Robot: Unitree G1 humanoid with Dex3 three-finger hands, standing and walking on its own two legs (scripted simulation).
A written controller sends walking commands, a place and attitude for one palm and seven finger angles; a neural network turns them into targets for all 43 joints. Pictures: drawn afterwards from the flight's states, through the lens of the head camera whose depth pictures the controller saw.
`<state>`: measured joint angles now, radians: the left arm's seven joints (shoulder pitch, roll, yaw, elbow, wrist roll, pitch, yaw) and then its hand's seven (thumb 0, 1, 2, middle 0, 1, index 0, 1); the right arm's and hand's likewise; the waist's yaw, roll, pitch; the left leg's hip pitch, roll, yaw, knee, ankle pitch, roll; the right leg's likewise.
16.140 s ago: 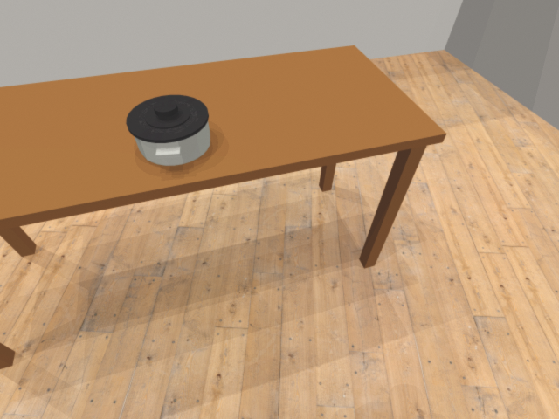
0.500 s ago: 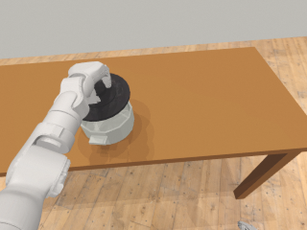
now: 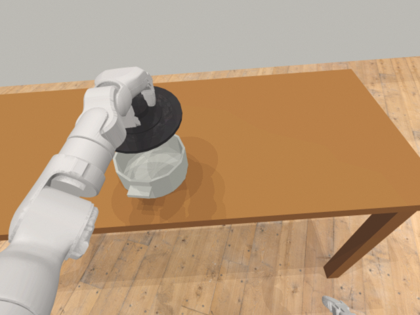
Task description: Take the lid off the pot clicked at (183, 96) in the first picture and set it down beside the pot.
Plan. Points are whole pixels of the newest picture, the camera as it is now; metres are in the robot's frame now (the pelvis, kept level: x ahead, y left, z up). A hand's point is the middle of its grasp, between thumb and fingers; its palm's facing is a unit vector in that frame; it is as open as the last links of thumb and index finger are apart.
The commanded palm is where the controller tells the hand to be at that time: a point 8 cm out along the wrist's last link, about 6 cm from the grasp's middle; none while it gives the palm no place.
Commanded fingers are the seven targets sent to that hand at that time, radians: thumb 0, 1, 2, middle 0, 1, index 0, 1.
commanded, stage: lift the lid straight up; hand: left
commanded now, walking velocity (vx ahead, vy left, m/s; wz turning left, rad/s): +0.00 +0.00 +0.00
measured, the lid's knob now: (135, 108) +0.49 +0.15 +0.14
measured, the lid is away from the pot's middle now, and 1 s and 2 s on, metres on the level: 0.01 0.05 0.18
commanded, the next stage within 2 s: move the lid sideways beside the pot in 0.52 s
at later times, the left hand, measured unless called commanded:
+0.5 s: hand (128, 96) +0.47 +0.14 +0.20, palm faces -0.25 -0.05 -0.97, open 8.2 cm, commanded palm +0.46 +0.15 +0.26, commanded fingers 0.00 0.57 1.04 -0.78 -1.01 -0.81 -1.02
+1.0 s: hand (101, 100) +0.46 +0.19 +0.19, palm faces -0.25 -0.04 -0.97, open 8.2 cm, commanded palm +0.45 +0.20 +0.26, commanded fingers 0.00 0.57 1.04 -0.78 -1.01 -0.81 -1.02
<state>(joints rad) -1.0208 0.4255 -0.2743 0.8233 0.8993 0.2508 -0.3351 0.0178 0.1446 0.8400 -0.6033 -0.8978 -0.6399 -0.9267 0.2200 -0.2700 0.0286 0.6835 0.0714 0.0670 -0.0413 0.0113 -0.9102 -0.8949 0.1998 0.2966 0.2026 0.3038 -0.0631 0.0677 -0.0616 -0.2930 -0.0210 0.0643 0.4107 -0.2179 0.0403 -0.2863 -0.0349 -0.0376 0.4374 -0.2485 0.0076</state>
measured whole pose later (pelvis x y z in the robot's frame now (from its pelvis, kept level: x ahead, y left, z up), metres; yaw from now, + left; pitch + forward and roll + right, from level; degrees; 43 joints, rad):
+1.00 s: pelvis +0.00 +0.01 +0.00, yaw +0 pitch +5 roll +0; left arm -1.06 0.53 -0.23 0.81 0.93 0.24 -0.44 0.02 0.14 0.84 -0.60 -0.90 -0.64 -0.93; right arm 0.23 -0.28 0.03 0.66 0.08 0.06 -0.05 0.01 -0.91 -0.89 0.20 0.30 0.20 0.30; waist -0.07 0.06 -0.05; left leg -0.28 -0.02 0.06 0.39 -0.20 0.05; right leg -0.26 -0.04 -0.04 0.41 -0.23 0.01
